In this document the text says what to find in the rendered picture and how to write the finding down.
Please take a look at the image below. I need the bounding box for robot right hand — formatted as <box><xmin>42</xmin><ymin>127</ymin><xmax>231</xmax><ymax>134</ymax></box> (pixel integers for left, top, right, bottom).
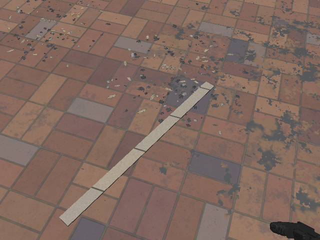
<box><xmin>270</xmin><ymin>221</ymin><xmax>320</xmax><ymax>240</ymax></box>

